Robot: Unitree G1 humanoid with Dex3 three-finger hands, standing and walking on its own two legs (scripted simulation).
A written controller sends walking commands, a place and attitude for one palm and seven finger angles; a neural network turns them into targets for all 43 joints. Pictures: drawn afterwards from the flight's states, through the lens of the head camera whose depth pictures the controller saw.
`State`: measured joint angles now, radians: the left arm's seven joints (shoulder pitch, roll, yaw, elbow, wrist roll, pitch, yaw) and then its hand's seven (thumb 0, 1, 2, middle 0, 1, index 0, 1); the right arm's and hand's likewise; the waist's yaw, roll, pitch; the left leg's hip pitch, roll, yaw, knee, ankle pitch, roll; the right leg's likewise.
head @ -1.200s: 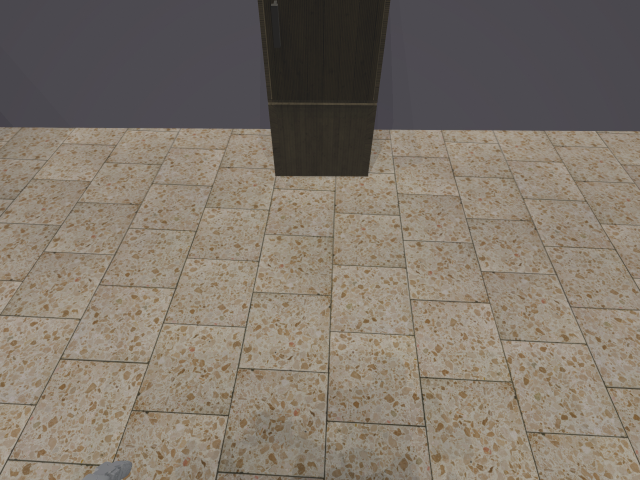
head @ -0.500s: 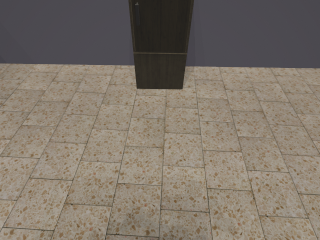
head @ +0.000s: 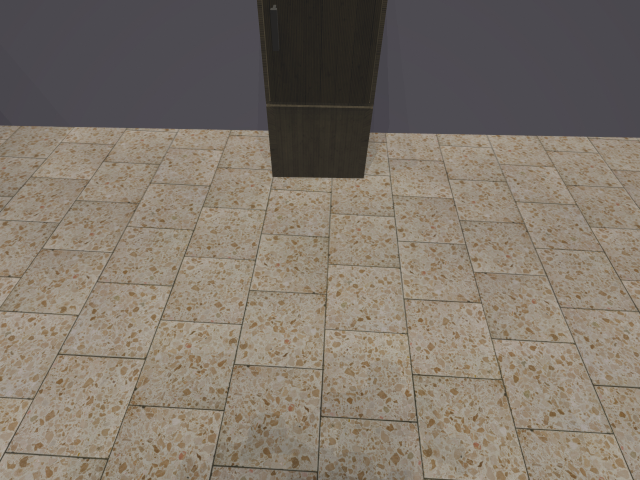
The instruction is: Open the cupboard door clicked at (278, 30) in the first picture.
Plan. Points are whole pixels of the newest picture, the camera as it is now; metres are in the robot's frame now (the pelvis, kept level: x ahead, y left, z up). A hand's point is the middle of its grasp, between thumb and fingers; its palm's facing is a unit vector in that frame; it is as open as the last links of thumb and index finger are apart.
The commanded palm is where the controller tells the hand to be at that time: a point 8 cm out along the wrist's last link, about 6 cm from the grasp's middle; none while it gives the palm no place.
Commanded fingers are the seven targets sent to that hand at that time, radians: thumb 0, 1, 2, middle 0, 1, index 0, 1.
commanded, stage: look at it before walking up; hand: left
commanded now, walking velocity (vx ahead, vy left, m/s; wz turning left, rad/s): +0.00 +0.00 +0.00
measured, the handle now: (275, 27) +1.54 +0.26 -0.05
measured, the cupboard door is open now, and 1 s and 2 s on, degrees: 0 0 0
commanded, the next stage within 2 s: walk to a spot facing it in 0.24 s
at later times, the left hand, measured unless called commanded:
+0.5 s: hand out of the picture +0.06 +0.24 -0.17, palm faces -0.01 -0.96 -0.29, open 7.4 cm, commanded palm none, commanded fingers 0.00 0.90 0.90 -0.20 -0.30 -0.20 -0.30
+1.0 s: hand (226, 389) +0.29 +0.18 -0.19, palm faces -0.06 -0.98 -0.21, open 7.3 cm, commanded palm none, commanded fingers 0.00 0.90 0.90 -0.20 -0.30 -0.20 -0.30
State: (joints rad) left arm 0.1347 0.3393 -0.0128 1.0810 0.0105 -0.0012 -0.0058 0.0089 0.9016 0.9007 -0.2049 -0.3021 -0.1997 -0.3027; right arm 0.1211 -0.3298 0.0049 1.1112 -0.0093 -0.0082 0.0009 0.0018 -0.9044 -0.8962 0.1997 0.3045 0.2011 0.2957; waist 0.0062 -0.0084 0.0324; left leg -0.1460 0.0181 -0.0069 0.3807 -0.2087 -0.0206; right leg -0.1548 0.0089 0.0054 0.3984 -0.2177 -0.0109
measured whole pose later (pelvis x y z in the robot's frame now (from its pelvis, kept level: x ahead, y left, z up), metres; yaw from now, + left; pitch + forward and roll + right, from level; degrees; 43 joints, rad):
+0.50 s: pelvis +0.02 +0.01 +0.00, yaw +0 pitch -1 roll +0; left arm 0.21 0.30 -0.01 1.08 0.02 0.01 0.00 0.01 0.90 0.90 -0.20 -0.30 -0.20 -0.30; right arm 0.17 -0.29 0.01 1.11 -0.02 0.01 0.00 0.00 -0.91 -0.90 0.20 0.30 0.20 0.30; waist 0.02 0.00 -0.01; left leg -0.17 0.02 0.00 0.47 -0.31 -0.01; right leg -0.16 0.01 0.01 0.45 -0.28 -0.01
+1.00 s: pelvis +0.19 -0.01 -0.03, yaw -2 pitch +0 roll +0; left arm 0.13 0.21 0.05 1.00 0.03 -0.04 -0.03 0.02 0.93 0.90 -0.20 -0.30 -0.20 -0.30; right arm 0.55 -0.09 -0.02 1.24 -0.02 -0.05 -0.02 0.00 -0.90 -0.90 0.20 0.30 0.20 0.30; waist -0.04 0.00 0.11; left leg 0.07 0.07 0.09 0.53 -0.52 -0.02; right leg -0.45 -0.05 -0.14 0.61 -0.17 -0.07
